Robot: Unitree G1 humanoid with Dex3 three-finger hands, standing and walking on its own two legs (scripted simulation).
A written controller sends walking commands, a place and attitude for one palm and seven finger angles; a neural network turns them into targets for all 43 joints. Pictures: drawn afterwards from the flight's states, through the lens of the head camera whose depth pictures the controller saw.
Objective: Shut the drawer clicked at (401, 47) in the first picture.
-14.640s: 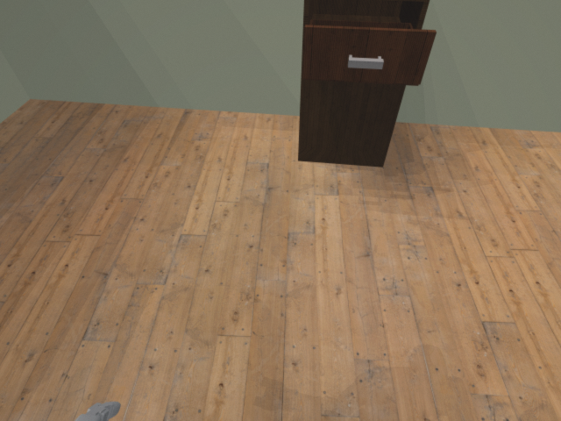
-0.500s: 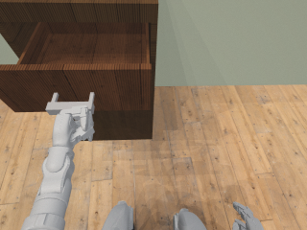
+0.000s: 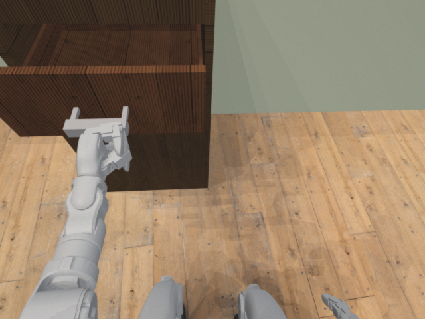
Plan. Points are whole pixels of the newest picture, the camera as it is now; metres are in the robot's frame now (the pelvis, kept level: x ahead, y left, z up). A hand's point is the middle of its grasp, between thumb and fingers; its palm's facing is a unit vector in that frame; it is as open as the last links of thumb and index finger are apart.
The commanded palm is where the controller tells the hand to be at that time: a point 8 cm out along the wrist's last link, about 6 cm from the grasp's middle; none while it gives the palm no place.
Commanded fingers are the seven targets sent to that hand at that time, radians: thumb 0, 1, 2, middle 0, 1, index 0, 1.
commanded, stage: push the drawer shut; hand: left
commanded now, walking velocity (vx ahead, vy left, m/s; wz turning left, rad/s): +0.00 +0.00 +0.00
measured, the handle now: (99, 119) +0.49 +0.23 +0.05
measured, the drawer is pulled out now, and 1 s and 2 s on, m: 0.14 0.01 0.00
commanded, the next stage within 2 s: pull the fist back off the drawer in 1.62 s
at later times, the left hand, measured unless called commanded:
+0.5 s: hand (130, 119) +0.49 +0.17 +0.05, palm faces +0.05 -1.00 -0.04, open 3.3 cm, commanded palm +0.47 +0.22 +0.05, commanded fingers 0.00 0.90 0.90 -1.40 -1.60 -1.40 -1.60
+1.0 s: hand (130, 98) +0.55 +0.18 +0.05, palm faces +0.05 -1.00 -0.03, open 3.2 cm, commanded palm +0.54 +0.22 +0.05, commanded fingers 0.00 0.90 0.90 -1.40 -1.60 -1.40 -1.60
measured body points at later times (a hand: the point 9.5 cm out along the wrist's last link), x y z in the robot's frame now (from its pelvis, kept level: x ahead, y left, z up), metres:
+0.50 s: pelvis +0.00 +0.00 -0.01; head +0.12 +0.01 +0.42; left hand +0.48 +0.22 +0.05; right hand +0.02 -0.27 -0.13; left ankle +0.05 +0.12 -0.65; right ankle +0.01 -0.12 -0.65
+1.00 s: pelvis +0.00 +0.01 -0.02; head +0.16 +0.03 +0.40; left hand +0.54 +0.23 +0.05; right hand -0.01 -0.26 -0.13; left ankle +0.05 +0.12 -0.65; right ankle +0.01 -0.12 -0.65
